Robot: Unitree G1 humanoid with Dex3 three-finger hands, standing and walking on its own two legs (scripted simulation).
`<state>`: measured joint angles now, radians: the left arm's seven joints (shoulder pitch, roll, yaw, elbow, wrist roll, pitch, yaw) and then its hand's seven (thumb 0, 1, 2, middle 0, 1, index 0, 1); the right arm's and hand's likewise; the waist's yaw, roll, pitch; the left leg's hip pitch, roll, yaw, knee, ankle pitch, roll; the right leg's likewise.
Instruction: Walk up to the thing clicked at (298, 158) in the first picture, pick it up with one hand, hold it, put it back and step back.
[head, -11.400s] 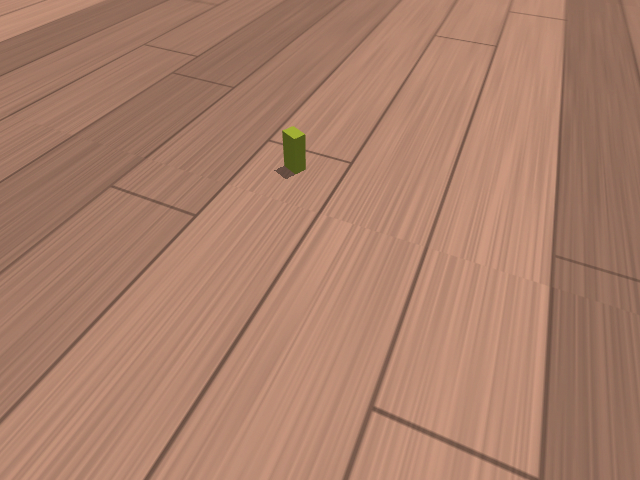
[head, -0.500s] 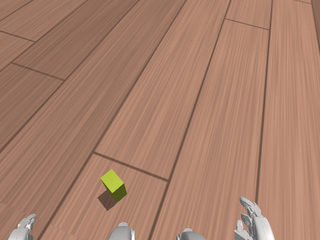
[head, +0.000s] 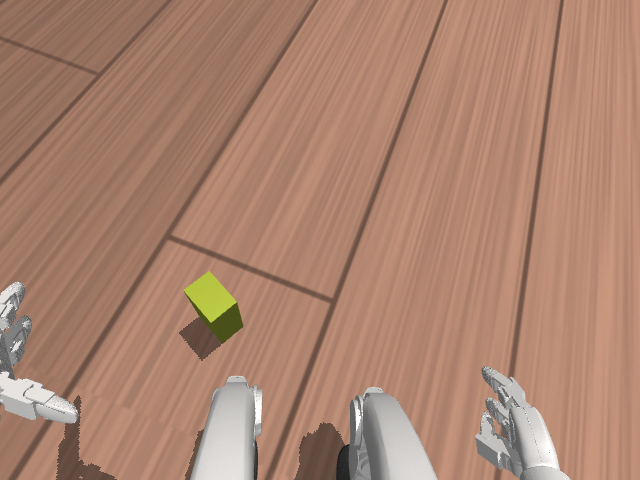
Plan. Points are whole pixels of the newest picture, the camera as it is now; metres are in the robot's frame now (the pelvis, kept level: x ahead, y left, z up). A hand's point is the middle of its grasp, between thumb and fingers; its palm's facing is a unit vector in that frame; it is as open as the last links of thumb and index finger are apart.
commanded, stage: go down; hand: left
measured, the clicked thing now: (216, 310) +0.46 +0.21 -0.49
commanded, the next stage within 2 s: approach in 1.32 s
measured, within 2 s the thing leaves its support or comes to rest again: neither
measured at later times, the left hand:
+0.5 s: hand (48, 313) +0.34 +0.38 -0.14, palm faces +0.22 -0.97 -0.12, open 16.9 cm
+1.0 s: hand (48, 301) +0.37 +0.40 -0.17, palm faces +0.21 -0.97 -0.08, open 17.1 cm
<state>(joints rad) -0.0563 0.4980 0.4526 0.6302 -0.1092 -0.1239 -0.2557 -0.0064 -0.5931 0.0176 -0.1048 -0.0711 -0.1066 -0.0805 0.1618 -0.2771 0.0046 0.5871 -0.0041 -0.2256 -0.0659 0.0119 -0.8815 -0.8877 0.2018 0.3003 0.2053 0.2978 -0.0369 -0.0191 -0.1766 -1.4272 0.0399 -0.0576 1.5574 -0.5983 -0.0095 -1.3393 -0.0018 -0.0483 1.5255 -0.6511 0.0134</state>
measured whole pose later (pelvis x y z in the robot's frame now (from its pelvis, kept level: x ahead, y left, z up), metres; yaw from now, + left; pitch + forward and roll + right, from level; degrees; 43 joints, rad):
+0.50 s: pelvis -0.03 +0.00 -0.11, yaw -4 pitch +34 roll -6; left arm -0.45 0.75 0.75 1.02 -0.18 -0.37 -0.57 -0.01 -0.42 0.08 -0.05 -0.06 -0.06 -0.06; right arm 0.12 -0.31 0.06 0.67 -0.03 -0.18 -0.04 0.01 -0.88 -0.89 0.20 0.30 0.21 0.30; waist -0.06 -0.02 -0.15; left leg -1.89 0.06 -0.10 1.95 -0.65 -0.01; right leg -1.80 0.03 -0.07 1.90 -0.70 0.01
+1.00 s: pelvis -0.04 +0.00 -0.18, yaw -5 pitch +33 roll -7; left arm -0.59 0.89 0.84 1.10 -0.18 -0.37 -0.66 -0.01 -0.47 0.07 -0.06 -0.07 -0.06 -0.07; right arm 0.10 -0.34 0.11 0.69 -0.05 -0.17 -0.04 0.01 -0.90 -0.89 0.20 0.30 0.21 0.30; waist -0.07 -0.03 -0.11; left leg -2.07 0.05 -0.13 2.14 -0.66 -0.01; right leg -1.96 0.03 -0.09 2.09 -0.71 0.01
